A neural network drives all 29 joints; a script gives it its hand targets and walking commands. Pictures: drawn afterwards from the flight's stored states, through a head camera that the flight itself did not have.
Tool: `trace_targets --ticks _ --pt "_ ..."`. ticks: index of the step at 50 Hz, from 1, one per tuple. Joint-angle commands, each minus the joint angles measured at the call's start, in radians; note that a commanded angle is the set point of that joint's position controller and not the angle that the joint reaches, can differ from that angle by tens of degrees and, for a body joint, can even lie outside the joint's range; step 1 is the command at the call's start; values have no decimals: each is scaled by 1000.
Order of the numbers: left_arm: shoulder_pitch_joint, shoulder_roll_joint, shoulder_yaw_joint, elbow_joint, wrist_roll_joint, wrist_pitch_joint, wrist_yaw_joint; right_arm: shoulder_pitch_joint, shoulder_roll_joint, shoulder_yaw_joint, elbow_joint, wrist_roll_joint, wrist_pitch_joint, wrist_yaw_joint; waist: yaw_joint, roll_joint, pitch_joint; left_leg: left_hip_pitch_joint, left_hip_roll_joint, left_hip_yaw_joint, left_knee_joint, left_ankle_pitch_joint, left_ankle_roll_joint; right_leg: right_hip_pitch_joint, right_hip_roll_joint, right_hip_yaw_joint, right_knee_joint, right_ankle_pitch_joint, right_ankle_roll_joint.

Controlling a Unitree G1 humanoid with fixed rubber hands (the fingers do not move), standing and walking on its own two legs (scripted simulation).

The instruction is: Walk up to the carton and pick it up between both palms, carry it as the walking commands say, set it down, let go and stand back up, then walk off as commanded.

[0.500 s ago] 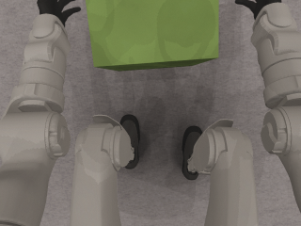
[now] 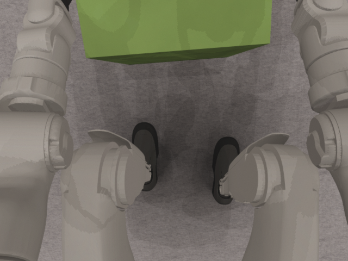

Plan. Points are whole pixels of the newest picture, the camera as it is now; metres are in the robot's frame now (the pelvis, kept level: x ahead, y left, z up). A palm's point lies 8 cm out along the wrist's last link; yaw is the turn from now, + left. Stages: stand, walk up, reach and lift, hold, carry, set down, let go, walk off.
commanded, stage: reach and lift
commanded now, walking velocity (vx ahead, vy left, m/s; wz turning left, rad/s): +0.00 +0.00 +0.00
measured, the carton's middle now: (174, 11) +0.53 +0.05 -0.23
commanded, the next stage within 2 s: none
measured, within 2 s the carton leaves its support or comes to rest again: leaves its support in 1.44 s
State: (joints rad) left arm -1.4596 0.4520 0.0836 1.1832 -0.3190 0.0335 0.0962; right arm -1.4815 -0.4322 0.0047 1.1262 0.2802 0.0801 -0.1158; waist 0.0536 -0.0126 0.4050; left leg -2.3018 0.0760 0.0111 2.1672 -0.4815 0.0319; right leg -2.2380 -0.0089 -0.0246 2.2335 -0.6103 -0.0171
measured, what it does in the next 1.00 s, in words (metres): stands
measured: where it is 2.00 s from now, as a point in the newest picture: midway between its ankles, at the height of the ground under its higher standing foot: (185, 174)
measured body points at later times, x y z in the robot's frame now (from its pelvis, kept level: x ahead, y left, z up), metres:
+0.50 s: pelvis +0.00 +0.00 +0.01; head +0.37 +0.02 +0.25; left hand +0.54 +0.23 -0.17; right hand +0.57 -0.13 -0.17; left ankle +0.14 +0.12 -0.33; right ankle +0.11 -0.11 -0.33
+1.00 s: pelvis +0.00 +0.00 +0.01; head +0.37 +0.03 +0.25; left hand +0.55 +0.23 -0.17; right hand +0.58 -0.12 -0.17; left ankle +0.14 +0.12 -0.33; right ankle +0.11 -0.11 -0.33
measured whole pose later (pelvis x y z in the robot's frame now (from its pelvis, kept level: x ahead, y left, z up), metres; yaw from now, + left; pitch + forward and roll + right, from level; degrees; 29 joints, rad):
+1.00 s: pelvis +0.00 +0.00 +0.01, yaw +1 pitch +35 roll -1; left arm -1.57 0.42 -0.04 1.29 -0.36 0.03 0.12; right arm -1.59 -0.35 -0.01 1.25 0.25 0.05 -0.11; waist 0.05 -0.01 0.42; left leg -2.29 0.04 0.00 2.13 -0.46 0.03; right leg -2.21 -0.02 -0.02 2.20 -0.60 -0.01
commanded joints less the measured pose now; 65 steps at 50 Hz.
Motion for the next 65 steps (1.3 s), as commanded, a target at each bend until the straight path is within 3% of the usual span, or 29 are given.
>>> trace_targets --ticks 1,20,30,37,43,47,50,56,65 --pt "-225 141 18 -67 6 -22 -2 -252 -110 -18 -75 -3 -21 1 31 -21 -1253 709 -50 -7 -117 292 -38 490 40 19 -208 275 31" --pt "-291 59 -9 -51 22 -35 17 -302 -46 -7 -43 -6 -42 -11 16 4 -1248 764 -76 -16 -143 304 -43 454 56 12 -233 257 32" --pt "-357 -45 -89 -65 -20 -42 18 -334 22 13 -41 -18 -58 -22 -37 26 -1256 794 -97 -21 -153 311 -48 473 67 5 -242 272 21" --pt "-408 -150 -152 -75 -47 -54 3 -381 127 66 -43 16 -71 -2 -32 28 -1259 814 -109 -24 -159 327 -45 482 76 2 -241 288 15" --pt "-523 -393 -232 -97 -66 -48 -54 -470 371 116 -49 21 -70 53 -36 31 -1256 805 -121 -21 -152 321 -45 485 90 0 -233 294 5" --pt "-634 -714 -274 -148 -51 -20 -146 -573 691 136 -81 -12 -46 144 -41 24 -1228 763 -137 -12 -139 302 -41 475 105 -6 -221 292 -5" --pt "-642 -832 -244 -193 -18 12 -199 -567 806 98 -100 -55 -16 200 -43 21 -1206 737 -147 4 -127 288 -38 454 111 -16 -210 287 -9" --pt "-617 -939 -213 -238 20 68 -263 -549 937 74 -144 -83 35 266 -29 20 -1187 680 -145 28 -106 254 -30 420 115 -21 -201 260 -11" --pt "-662 -996 -247 -362 -4 106 -288 -588 1003 108 -267 -74 76 288 -33 13 -1341 740 -145 38 -97 252 -28 473 117 -40 -188 253 -12"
